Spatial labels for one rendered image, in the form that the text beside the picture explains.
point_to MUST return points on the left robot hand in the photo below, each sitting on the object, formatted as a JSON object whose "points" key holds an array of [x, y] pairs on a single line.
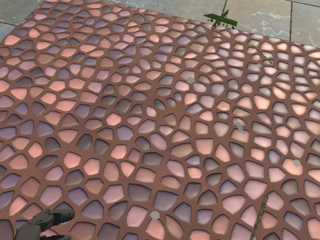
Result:
{"points": [[41, 222]]}

